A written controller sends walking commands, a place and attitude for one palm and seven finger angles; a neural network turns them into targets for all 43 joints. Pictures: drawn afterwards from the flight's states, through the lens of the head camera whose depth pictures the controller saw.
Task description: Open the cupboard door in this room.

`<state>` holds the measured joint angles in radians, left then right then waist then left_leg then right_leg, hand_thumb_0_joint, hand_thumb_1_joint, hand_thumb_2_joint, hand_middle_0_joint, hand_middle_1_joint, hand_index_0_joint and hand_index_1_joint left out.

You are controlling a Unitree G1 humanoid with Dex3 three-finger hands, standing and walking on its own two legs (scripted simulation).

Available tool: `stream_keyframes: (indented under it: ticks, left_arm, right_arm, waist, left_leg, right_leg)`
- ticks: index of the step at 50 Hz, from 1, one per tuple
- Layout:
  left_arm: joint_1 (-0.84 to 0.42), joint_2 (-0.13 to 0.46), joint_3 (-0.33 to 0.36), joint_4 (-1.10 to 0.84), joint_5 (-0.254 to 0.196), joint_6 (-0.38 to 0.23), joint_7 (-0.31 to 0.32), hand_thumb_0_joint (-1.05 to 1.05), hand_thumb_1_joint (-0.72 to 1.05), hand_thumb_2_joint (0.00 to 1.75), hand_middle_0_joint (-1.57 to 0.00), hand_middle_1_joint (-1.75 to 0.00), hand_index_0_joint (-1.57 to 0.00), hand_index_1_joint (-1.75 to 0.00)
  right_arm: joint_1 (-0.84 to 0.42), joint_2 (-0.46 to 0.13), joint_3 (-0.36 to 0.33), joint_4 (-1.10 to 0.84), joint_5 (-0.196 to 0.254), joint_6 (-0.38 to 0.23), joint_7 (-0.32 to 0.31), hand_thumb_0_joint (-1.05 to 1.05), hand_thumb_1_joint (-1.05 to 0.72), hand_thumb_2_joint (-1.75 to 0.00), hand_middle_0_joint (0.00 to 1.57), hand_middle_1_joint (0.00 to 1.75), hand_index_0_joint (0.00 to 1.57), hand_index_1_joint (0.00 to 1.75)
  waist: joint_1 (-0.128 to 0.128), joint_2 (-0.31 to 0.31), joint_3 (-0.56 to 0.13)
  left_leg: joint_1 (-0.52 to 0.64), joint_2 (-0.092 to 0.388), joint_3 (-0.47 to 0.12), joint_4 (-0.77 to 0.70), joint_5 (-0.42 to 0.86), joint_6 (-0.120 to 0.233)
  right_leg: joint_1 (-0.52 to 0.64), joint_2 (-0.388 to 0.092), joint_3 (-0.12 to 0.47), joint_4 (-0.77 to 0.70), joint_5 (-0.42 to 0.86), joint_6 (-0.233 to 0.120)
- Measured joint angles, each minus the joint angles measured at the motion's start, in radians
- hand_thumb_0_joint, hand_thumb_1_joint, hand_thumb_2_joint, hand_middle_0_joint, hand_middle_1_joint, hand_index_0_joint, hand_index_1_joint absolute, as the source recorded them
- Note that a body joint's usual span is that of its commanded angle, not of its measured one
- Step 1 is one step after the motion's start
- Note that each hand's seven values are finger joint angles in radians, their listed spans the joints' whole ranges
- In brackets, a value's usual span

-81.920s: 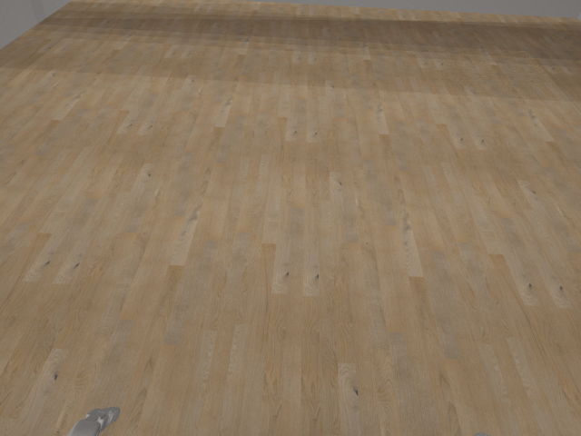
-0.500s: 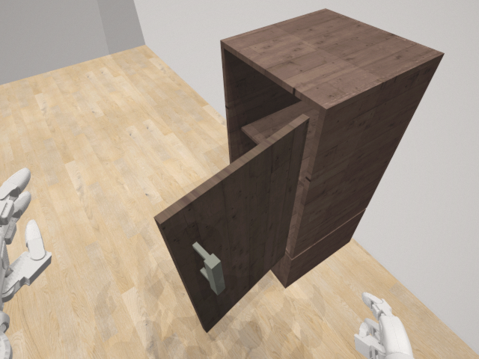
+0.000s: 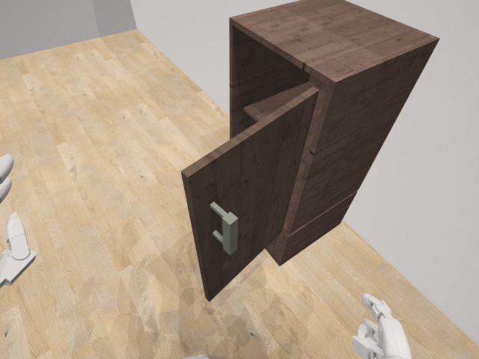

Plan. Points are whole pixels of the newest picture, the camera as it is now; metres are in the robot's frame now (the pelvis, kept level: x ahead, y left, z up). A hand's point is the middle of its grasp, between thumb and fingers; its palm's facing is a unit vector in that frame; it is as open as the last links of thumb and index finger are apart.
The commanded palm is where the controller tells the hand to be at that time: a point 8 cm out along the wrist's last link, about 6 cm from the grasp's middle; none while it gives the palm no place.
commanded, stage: step back with the hand held close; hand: left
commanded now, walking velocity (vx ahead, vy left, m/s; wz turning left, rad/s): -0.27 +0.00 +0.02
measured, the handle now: (223, 228) +0.37 +0.06 -0.04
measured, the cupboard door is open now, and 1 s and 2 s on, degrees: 100 100 100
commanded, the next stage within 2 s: stop stepping back and stand still in 0.48 s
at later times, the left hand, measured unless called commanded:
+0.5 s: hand out of the picture +0.09 +0.30 +0.19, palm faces +0.49 -0.77 -0.41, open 7.4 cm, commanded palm +0.01 +0.33 +0.18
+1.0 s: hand out of the picture -0.04 +0.27 +0.19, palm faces +0.25 -0.85 -0.47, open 7.4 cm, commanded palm -0.09 +0.34 +0.18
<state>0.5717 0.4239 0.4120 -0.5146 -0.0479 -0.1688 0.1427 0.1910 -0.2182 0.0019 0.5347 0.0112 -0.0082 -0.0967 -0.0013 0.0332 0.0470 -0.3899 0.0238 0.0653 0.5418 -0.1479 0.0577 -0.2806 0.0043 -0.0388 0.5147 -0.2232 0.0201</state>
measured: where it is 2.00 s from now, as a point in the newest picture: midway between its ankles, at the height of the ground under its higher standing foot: outside the picture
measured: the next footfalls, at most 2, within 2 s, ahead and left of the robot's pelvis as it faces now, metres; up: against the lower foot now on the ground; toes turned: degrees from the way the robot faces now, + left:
right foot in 0.58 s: -0.22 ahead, -0.10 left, +0.00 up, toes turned +0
left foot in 0.74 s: -0.07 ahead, +0.12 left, +0.00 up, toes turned +0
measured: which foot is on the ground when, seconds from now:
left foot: down 0.00-0.56, up 0.58-0.72, down 0.74-1.00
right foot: down 0.00-0.28, up 0.30-0.56, down 0.58-0.74, up 0.76-1.00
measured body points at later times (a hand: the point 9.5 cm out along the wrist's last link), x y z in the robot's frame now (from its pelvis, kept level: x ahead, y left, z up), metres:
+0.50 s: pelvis -0.11 +0.02 -0.01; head -0.09 +0.06 +0.44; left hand +0.05 +0.33 +0.21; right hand +0.08 -0.19 -0.08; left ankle +0.09 +0.09 -0.73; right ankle -0.22 -0.12 -0.67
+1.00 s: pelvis -0.25 +0.05 +0.02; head -0.25 +0.08 +0.47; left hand -0.06 +0.32 +0.22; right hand -0.12 -0.19 -0.05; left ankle -0.11 +0.12 -0.72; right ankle -0.28 -0.03 -0.69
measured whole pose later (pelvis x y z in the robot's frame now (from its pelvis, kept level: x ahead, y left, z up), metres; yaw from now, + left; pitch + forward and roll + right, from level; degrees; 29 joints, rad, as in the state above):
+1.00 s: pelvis -0.25 +0.05 +0.02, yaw -3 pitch -1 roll -3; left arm 0.67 0.47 0.40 -0.66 -0.04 -0.18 0.14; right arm 0.27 -0.15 0.01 0.60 -0.02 -0.13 -0.04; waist -0.05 -0.03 0.00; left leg -0.32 0.03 0.06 0.31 -0.17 0.01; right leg -0.26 0.07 -0.12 0.70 -0.49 -0.03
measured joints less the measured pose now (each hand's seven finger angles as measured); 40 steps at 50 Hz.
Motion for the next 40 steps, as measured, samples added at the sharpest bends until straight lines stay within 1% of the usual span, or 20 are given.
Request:
stream_keyframes:
  ticks: [6,9,11,14,15,17,19,21,24,26,28,29,30,32,33,35,36,37,38,40]
  left_arm:
    - [-0.027,-0.014,0.005,-0.012,0.009,-0.017,0.010,0.02,0.89,0.90,-0.21,-0.31,-0.21,-0.31]
    - [-0.009,-0.010,0.009,-0.050,0.005,-0.035,0.023,0.02,0.89,0.90,-0.21,-0.31,-0.21,-0.31]
    - [-0.003,-0.012,0.002,-0.065,0.007,-0.046,0.032,0.02,0.89,0.90,-0.21,-0.31,-0.21,-0.31]
    - [-0.022,-0.013,-0.009,-0.067,0.010,-0.050,0.040,0.02,0.89,0.90,-0.21,-0.31,-0.21,-0.31]
    - [-0.037,-0.011,-0.008,-0.060,0.011,-0.049,0.041,0.02,0.89,0.90,-0.21,-0.31,-0.21,-0.31]
    - [-0.083,0.003,0.003,-0.043,0.017,-0.038,0.037,0.02,0.89,0.90,-0.21,-0.31,-0.21,-0.31]
    - [-0.130,0.035,0.022,-0.037,0.013,-0.033,0.030,0.02,0.89,0.90,-0.21,-0.31,-0.21,-0.31]
    - [-0.143,0.064,0.043,-0.048,0.003,-0.040,0.030,0.02,0.89,0.90,-0.21,-0.31,-0.22,-0.31]
    - [-0.107,0.073,0.059,-0.083,-0.019,-0.039,0.032,0.02,0.89,0.90,-0.21,-0.31,-0.21,-0.31]
    - [-0.076,0.068,0.060,-0.098,-0.034,-0.041,0.026,0.02,0.89,0.90,-0.21,-0.31,-0.21,-0.31]
    - [-0.047,0.076,0.070,-0.111,-0.046,-0.049,0.019,0.02,0.89,0.90,-0.21,-0.31,-0.21,-0.31]
    - [-0.033,0.080,0.080,-0.120,-0.045,-0.060,0.019,0.02,0.90,0.90,-0.21,-0.31,-0.21,-0.31]
    - [-0.033,0.055,0.061,-0.115,-0.037,-0.072,0.016,0.02,0.89,0.90,-0.21,-0.31,-0.21,-0.31]
    - [-0.023,0.022,0.015,-0.106,-0.025,-0.071,0.010,0.02,0.89,0.90,-0.21,-0.31,-0.21,-0.31]
    - [-0.021,0.016,0.002,-0.103,-0.019,-0.068,0.004,0.02,0.89,0.90,-0.21,-0.31,-0.21,-0.31]
    - [-0.028,0.008,0.003,-0.097,-0.009,-0.061,0.000,0.02,0.89,0.90,-0.21,-0.31,-0.22,-0.31]
    - [-0.039,0.002,0.010,-0.088,-0.009,-0.059,0.000,0.02,0.89,0.90,-0.21,-0.31,-0.22,-0.31]
    - [-0.058,-0.006,0.015,-0.073,-0.010,-0.055,0.002,0.01,0.89,0.90,-0.21,-0.31,-0.22,-0.31]
    - [-0.100,-0.003,0.018,-0.042,-0.008,-0.049,0.005,0.01,0.89,0.90,-0.21,-0.31,-0.21,-0.31]
    - [-0.181,0.005,0.021,0.026,-0.007,-0.038,0.012,0.01,0.89,0.90,-0.21,-0.31,-0.21,-0.31]
  right_arm:
    - [0.023,0.008,0.000,0.029,-0.008,-0.029,0.003,0.02,-0.91,-0.90,0.20,0.30,0.20,0.30]
    - [0.018,0.006,-0.001,0.048,-0.011,-0.041,0.010,0.02,-0.90,-0.90,0.20,0.30,0.20,0.30]
    - [0.011,-0.002,-0.006,0.065,-0.014,-0.042,0.014,0.02,-0.90,-0.90,0.20,0.30,0.20,0.30]
    - [0.005,-0.010,-0.010,0.078,-0.013,-0.038,0.008,0.02,-0.90,-0.90,0.20,0.30,0.20,0.30]
    - [0.001,-0.012,-0.010,0.077,-0.016,-0.040,0.003,0.02,-0.91,-0.90,0.20,0.30,0.20,0.30]
    - [-0.011,-0.002,-0.019,0.079,-0.025,-0.055,-0.003,0.02,-0.91,-0.90,0.20,0.30,0.20,0.30]
    - [-0.017,0.023,-0.028,0.092,-0.030,-0.073,0.007,0.02,-0.91,-0.90,0.20,0.30,0.20,0.30]
    - [-0.019,0.045,-0.026,0.103,-0.027,-0.079,0.027,0.02,-0.91,-0.90,0.20,0.30,0.20,0.30]
    - [-0.020,0.066,-0.020,0.106,-0.018,-0.080,0.054,0.02,-0.91,-0.90,0.20,0.30,0.20,0.30]
    - [-0.027,0.071,-0.016,0.104,-0.018,-0.084,0.062,0.02,-0.91,-0.90,0.20,0.30,0.20,0.30]
    - [-0.043,0.075,-0.010,0.095,-0.023,-0.091,0.067,0.02,-0.90,-0.90,0.20,0.30,0.20,0.30]
    - [-0.060,0.074,-0.004,0.093,-0.022,-0.094,0.070,0.02,-0.90,-0.90,0.20,0.30,0.20,0.30]
    - [-0.078,0.062,-0.005,0.113,-0.025,-0.094,0.070,0.01,-0.90,-0.90,0.20,0.30,0.20,0.30]
    - [-0.061,0.050,-0.002,0.149,-0.026,-0.080,0.067,0.01,-0.91,-0.90,0.20,0.30,0.20,0.30]
    - [-0.036,0.051,0.004,0.156,-0.019,-0.075,0.062,0.01,-0.91,-0.90,0.20,0.30,0.20,0.30]
    - [0.004,0.057,0.022,0.150,-0.008,-0.072,0.045,0.02,-0.91,-0.90,0.20,0.30,0.20,0.30]
    - [0.017,0.051,0.029,0.136,-0.005,-0.079,0.035,0.02,-0.91,-0.90,0.20,0.30,0.21,0.30]
    - [0.024,0.036,0.029,0.117,-0.004,-0.092,0.028,0.02,-0.90,-0.90,0.21,0.30,0.21,0.30]
    - [0.012,0.037,0.020,0.117,-0.008,-0.107,0.022,0.02,-0.90,-0.90,0.20,0.30,0.21,0.30]
    - [-0.013,0.048,0.013,0.122,-0.013,-0.130,0.022,0.02,-0.91,-0.90,0.20,0.30,0.20,0.30]
  waist:
    - [-0.001,0.001,0.016]
    - [0.011,-0.010,0.023]
    - [0.016,-0.008,0.024]
    - [0.015,-0.007,0.023]
    - [0.013,-0.002,0.024]
    - [0.000,0.018,0.036]
    - [-0.012,0.021,0.041]
    - [-0.018,0.010,0.027]
    - [-0.018,-0.008,-0.019]
    - [-0.009,-0.014,-0.047]
    - [0.014,-0.042,-0.066]
    - [0.043,-0.072,-0.067]
    - [0.062,-0.056,-0.053]
    - [0.064,-0.044,-0.056]
    - [0.068,-0.059,-0.070]
    - [0.070,-0.098,-0.087]
    - [0.062,-0.099,-0.090]
    - [0.050,-0.077,-0.089]
    - [0.031,-0.080,-0.067]
    - [0.011,-0.093,-0.013]
  left_leg:
    - [-0.050,-0.016,-0.032,0.021,-0.044,-0.005]
    - [-0.082,-0.025,-0.032,0.066,-0.113,-0.026]
    - [-0.100,-0.029,-0.037,0.106,-0.158,-0.038]
    - [-0.114,-0.028,-0.030,0.120,-0.137,-0.022]
    - [-0.120,-0.022,-0.029,0.110,-0.100,-0.005]
    - [-0.127,-0.005,-0.036,0.072,0.009,0.029]
    - [-0.130,0.013,-0.039,0.023,0.101,0.032]
    - [-0.139,0.031,-0.024,-0.021,0.142,0.031]
    - [-0.163,0.044,0.009,-0.091,0.175,0.021]
    - [-0.183,0.045,0.034,-0.144,0.193,-0.001]
    - [-0.227,0.036,0.075,-0.146,0.154,-0.051]
    - [-0.276,0.025,0.086,-0.065,0.061,-0.090]
    - [-0.309,0.024,0.039,0.085,-0.056,-0.111]
    - [-0.312,-0.012,-0.017,0.352,-0.183,-0.121]
    - [-0.280,-0.026,-0.016,0.400,-0.195,-0.114]
    - [-0.156,-0.036,-0.006,0.316,-0.160,-0.089]
    - [-0.075,-0.033,-0.013,0.203,-0.105,-0.078]
    - [-0.015,-0.025,-0.029,0.101,-0.084,-0.049]
    - [-0.013,-0.038,-0.028,0.086,-0.087,-0.015]
    - [0.000,-0.051,-0.017,0.057,-0.047,0.016]
  right_leg:
    - [-0.030,0.023,0.019,0.014,-0.019,-0.015]
    - [-0.048,0.016,0.026,0.013,0.052,-0.016]
    - [-0.061,0.017,0.032,0.032,0.052,-0.005]
    - [-0.089,0.015,0.035,0.082,-0.010,0.000]
    - [-0.112,0.025,0.040,0.126,-0.084,0.000]
    - [-0.173,0.068,0.061,0.353,-0.191,-0.002]
    - [-0.190,0.101,0.064,0.549,-0.243,-0.007]
    - [-0.160,0.112,0.050,0.624,-0.269,-0.012]
    - [-0.051,0.101,0.002,0.542,-0.328,-0.032]
    - [0.045,0.094,-0.032,0.377,-0.367,-0.050]
    - [0.145,0.070,-0.035,0.124,-0.384,-0.089]
    - [0.157,0.042,0.010,0.024,-0.341,-0.114]
    - [0.140,0.045,0.027,0.039,-0.290,-0.098]
    - [0.154,0.035,0.033,0.044,-0.241,-0.045]
    - [0.164,0.020,0.041,0.030,-0.226,-0.026]
    - [0.169,-0.008,0.061,0.021,-0.209,-0.005]
    - [0.157,-0.011,0.059,0.046,-0.208,-0.001]
    - [0.125,-0.003,0.044,0.101,-0.210,0.001]
    - [0.086,-0.006,0.053,0.178,-0.240,-0.002]
    - [0.018,0.010,0.097,0.301,-0.288,-0.008]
